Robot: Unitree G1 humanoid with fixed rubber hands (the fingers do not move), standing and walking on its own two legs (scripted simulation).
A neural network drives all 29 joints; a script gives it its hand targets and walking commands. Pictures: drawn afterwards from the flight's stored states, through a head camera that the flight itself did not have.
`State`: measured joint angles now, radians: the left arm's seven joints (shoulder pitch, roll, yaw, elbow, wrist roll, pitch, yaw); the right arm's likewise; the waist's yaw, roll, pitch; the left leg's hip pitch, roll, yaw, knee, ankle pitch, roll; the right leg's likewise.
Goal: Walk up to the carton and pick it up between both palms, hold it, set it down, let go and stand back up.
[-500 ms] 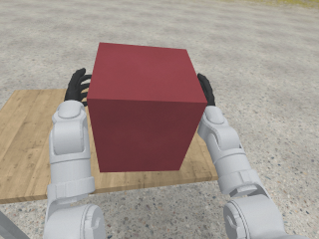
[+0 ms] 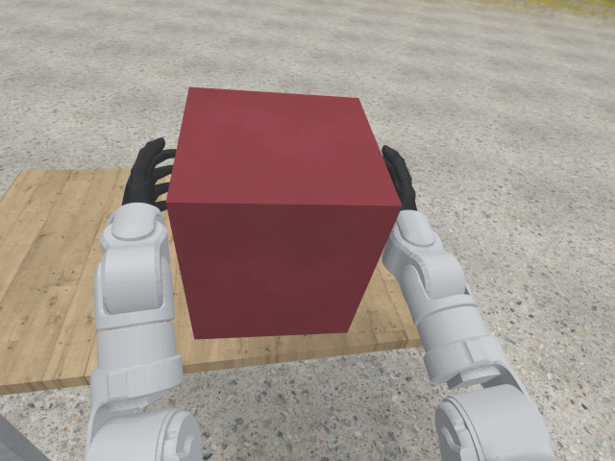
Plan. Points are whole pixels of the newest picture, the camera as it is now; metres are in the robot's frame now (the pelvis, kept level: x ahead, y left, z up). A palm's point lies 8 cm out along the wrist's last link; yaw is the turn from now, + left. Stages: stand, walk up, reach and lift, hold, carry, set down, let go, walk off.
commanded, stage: hold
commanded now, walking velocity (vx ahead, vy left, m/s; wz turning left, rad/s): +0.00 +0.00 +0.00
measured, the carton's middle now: (275, 220) +0.38 +0.01 +0.16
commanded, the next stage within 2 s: none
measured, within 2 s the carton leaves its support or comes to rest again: neither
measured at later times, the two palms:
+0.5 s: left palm (148, 207) +0.36 +0.16 +0.20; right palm (397, 206) +0.37 -0.14 +0.19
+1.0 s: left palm (143, 201) +0.36 +0.16 +0.21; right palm (397, 204) +0.36 -0.14 +0.20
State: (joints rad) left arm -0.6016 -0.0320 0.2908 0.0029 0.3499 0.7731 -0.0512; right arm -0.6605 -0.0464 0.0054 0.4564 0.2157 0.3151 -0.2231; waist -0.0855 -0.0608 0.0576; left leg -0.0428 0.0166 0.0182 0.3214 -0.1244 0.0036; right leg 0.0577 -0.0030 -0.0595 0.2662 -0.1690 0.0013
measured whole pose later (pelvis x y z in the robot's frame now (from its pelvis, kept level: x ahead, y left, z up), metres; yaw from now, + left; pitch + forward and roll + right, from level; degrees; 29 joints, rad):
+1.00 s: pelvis +0.00 +0.00 +0.00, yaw +0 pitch -9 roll -1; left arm -0.63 -0.02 0.30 0.03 0.34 0.76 -0.06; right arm -0.68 -0.04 0.00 0.46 0.20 0.32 -0.23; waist -0.08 -0.06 0.05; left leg -0.05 0.02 0.02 0.31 -0.12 0.00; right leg 0.05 0.00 -0.06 0.26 -0.17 0.00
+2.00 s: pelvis -0.01 -0.01 +0.00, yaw +0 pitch -10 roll +0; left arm -0.65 -0.03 0.32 0.04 0.38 0.79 -0.08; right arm -0.67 -0.02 -0.03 0.49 0.16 0.32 -0.21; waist -0.08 -0.07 0.06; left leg -0.01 0.03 0.02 0.29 -0.10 -0.01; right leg 0.07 0.01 -0.06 0.27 -0.17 -0.01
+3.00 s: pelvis -0.01 -0.01 +0.00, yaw +0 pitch -10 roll +0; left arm -0.65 -0.04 0.33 0.06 0.38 0.78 -0.08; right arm -0.68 -0.02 -0.03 0.51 0.17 0.31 -0.21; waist -0.08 -0.07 0.08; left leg -0.01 0.02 0.03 0.30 -0.11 0.00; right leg 0.07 0.00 -0.06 0.29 -0.18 -0.01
